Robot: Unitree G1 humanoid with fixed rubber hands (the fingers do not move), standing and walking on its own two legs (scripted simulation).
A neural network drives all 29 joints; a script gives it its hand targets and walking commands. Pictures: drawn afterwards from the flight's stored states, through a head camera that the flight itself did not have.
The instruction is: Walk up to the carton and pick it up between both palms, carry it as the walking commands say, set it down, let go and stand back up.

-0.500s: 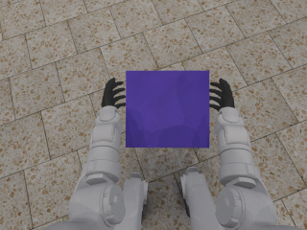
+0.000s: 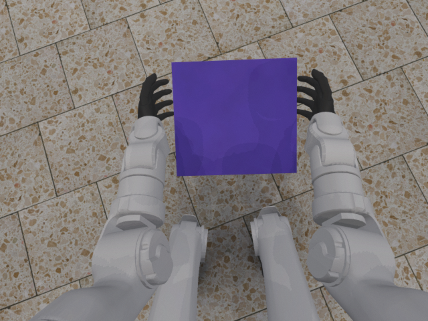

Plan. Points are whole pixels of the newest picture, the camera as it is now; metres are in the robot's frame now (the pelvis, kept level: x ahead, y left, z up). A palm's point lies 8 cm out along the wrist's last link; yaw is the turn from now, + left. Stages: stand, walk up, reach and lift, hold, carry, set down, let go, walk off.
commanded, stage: set down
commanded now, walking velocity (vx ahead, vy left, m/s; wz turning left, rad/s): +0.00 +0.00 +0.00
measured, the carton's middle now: (232, 121) +0.48 -0.03 -0.18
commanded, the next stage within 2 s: none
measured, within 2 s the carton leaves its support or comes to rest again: neither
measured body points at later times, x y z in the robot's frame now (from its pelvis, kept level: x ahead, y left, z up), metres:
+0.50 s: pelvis -0.01 +0.00 -0.06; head +0.28 -0.03 +0.27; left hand +0.49 +0.12 -0.17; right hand +0.49 -0.19 -0.17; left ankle +0.08 +0.14 -0.51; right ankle +0.11 -0.14 -0.51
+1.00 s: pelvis -0.02 +0.00 -0.12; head +0.32 -0.03 +0.17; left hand +0.52 +0.12 -0.26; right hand +0.51 -0.20 -0.27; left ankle +0.08 +0.14 -0.51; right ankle +0.11 -0.14 -0.51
